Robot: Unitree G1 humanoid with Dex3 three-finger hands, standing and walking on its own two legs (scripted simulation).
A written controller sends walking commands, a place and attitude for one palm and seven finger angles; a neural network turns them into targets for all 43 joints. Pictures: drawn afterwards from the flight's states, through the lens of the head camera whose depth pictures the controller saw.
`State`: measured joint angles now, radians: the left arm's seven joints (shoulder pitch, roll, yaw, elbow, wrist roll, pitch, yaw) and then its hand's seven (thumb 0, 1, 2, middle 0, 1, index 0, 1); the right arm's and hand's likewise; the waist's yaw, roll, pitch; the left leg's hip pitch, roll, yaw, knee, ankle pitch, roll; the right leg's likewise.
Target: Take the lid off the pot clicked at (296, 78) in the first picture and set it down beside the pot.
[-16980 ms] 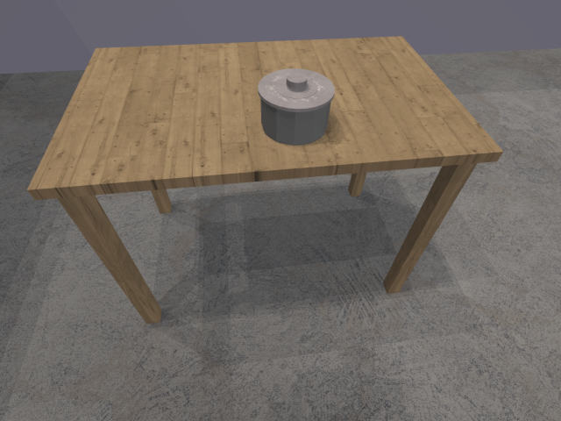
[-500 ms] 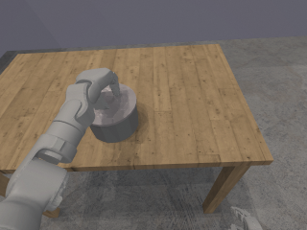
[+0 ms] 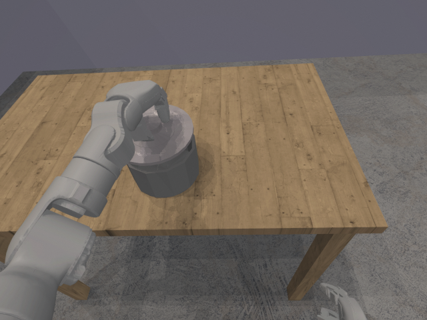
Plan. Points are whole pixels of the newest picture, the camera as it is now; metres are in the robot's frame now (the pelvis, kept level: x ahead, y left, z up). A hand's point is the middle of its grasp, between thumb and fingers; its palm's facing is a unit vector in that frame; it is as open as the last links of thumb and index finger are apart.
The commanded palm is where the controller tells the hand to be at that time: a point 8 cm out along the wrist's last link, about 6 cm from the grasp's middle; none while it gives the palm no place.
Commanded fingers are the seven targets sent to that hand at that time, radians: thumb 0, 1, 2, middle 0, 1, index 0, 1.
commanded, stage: lift the lid straight up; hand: left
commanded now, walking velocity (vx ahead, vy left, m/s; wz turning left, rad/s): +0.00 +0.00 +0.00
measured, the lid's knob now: (150, 125) +0.46 +0.14 +0.13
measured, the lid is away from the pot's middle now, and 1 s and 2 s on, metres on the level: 0.01 0.02 0.07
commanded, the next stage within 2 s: move the lid sideways beside the pot in 1.44 s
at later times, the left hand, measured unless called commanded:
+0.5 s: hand (134, 102) +0.44 +0.15 +0.20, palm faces -0.24 -0.07 -0.97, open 7.4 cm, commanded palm +0.42 +0.15 +0.27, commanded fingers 0.00 0.70 0.84 -0.95 -1.03 -0.94 -0.99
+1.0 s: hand (130, 81) +0.45 +0.15 +0.24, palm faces -0.18 -0.07 -0.98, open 7.4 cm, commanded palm +0.42 +0.15 +0.31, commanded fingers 0.00 0.70 0.84 -0.95 -1.03 -0.94 -0.99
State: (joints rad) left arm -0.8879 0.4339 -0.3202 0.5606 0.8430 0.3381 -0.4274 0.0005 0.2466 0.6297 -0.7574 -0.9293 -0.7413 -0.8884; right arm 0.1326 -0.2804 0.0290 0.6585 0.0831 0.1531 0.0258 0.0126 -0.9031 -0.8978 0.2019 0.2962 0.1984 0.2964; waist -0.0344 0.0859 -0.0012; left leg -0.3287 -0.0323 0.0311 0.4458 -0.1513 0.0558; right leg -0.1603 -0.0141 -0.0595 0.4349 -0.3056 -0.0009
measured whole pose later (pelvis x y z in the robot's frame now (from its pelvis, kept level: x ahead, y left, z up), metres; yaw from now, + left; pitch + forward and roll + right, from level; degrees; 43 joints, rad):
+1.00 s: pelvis -0.01 +0.01 +0.00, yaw +0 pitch +2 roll -1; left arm -1.13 0.46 -0.32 0.62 0.87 0.38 -0.52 -0.01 0.24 0.63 -0.76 -0.93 -0.74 -0.89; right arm 0.13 -0.28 0.04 0.67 0.08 0.11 0.02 0.01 -0.90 -0.90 0.20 0.30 0.20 0.30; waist -0.03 0.09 0.00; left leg -0.32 -0.05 0.03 0.41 -0.12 0.07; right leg -0.16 -0.03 -0.06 0.41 -0.28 0.01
